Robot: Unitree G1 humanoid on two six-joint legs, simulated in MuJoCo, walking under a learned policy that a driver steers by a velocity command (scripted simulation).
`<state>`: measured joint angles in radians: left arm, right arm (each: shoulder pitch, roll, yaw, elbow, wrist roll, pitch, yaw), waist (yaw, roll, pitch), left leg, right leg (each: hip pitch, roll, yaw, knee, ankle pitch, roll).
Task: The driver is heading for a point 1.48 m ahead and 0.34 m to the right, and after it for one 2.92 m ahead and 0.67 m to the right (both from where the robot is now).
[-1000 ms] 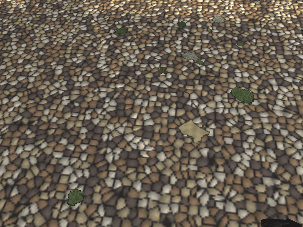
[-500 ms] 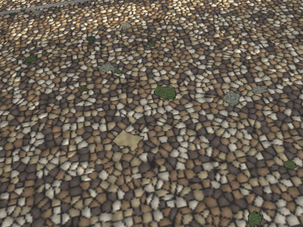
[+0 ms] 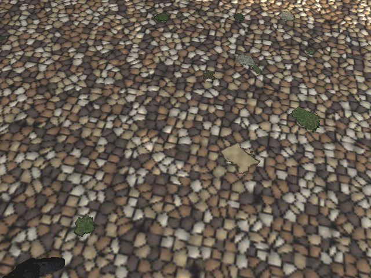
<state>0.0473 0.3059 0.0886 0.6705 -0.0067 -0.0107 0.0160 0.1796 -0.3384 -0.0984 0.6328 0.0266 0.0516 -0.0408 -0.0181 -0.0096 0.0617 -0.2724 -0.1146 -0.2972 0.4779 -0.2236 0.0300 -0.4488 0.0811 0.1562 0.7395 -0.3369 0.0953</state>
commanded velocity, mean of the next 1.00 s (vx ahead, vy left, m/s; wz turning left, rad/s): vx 0.69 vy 0.00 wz -0.36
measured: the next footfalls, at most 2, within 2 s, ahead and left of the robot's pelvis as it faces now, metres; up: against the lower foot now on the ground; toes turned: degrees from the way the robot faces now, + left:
right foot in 0.10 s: +0.08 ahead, -0.13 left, +0.00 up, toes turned +11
left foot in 0.40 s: +0.11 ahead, +0.10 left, +0.00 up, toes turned -12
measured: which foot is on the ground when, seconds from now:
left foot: down 0.00-0.12, up 0.14-0.38, down 0.40-0.82, up 0.84-1.00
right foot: up 0.00-0.08, down 0.10-0.38, up 0.40-0.78, down 0.80-1.00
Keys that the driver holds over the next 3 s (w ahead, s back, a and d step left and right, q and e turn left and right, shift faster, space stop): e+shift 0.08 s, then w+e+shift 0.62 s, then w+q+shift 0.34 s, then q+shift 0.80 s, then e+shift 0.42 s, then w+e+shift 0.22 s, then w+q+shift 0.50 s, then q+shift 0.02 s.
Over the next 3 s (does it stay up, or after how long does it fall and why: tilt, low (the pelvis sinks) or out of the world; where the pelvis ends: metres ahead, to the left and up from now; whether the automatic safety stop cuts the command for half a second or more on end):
stays up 1.21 -0.51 -0.04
